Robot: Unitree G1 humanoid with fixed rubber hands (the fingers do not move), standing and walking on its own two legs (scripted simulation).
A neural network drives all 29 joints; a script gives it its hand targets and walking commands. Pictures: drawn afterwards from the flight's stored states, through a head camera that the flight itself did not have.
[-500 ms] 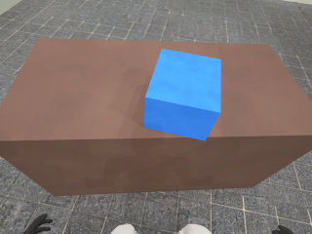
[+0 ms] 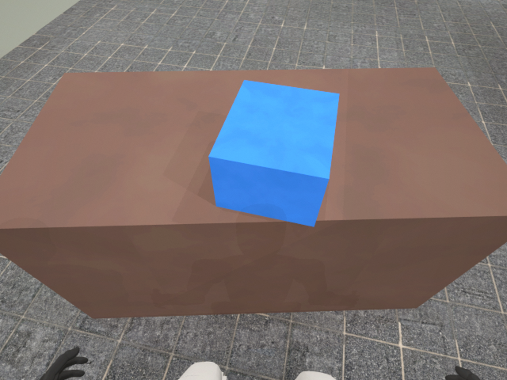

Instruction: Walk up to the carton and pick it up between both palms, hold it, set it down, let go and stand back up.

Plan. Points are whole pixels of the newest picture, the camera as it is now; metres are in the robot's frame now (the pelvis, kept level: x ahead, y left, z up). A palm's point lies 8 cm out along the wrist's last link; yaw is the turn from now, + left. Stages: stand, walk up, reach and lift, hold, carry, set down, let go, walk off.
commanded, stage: walk up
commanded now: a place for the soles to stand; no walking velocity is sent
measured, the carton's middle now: (277, 150) +0.56 -0.05 -0.02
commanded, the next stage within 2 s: none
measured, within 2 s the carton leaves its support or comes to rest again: neither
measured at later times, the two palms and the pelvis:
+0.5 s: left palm out of the picture +0.10 +0.32 -0.10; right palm out of the picture +0.11 -0.33 -0.06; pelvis +0.00 -0.01 +0.00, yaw +2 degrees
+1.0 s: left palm out of the picture +0.12 +0.32 -0.09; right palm (482, 378) +0.13 -0.33 -0.06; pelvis +0.02 -0.01 +0.00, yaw +2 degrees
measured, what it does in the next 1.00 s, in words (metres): steps on the spot: left foot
